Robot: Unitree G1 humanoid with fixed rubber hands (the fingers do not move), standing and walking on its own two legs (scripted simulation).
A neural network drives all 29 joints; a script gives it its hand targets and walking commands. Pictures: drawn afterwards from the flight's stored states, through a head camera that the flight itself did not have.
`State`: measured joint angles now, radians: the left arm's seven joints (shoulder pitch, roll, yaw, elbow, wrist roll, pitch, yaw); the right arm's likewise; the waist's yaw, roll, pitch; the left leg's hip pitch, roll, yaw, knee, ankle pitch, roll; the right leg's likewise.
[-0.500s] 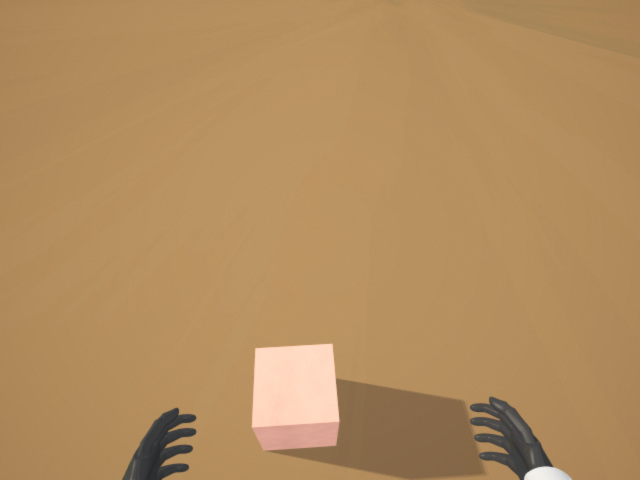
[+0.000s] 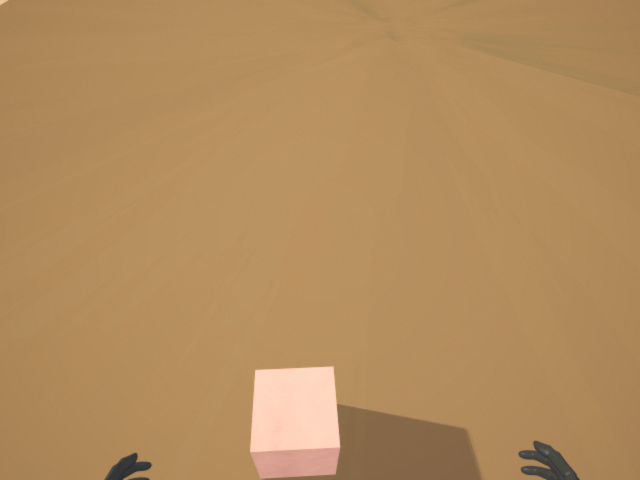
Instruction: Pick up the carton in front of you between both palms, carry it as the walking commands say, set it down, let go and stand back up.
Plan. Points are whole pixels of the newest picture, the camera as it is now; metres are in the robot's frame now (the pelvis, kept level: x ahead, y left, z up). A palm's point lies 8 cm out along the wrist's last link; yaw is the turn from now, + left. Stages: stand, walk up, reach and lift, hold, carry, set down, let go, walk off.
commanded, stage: stand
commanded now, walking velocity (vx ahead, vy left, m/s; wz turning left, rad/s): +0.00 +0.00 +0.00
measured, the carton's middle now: (296, 423) +0.42 +0.07 -0.64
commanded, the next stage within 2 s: none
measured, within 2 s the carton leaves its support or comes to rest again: neither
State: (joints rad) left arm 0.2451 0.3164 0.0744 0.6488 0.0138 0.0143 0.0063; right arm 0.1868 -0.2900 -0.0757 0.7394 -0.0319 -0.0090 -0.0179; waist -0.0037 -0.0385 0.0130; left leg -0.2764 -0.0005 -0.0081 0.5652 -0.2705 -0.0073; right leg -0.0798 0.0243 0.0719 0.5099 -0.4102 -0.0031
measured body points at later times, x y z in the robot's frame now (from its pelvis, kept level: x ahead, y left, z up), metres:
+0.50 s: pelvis -0.02 +0.00 +0.00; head -0.02 +0.01 +0.45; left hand +0.09 +0.29 -0.11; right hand +0.09 -0.28 -0.10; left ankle +0.02 +0.12 -0.73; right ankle -0.08 -0.12 -0.73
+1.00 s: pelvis -0.04 +0.01 +0.01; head -0.04 +0.02 +0.46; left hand +0.05 +0.31 -0.11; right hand +0.07 -0.28 -0.10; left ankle +0.02 +0.12 -0.73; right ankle -0.08 -0.12 -0.73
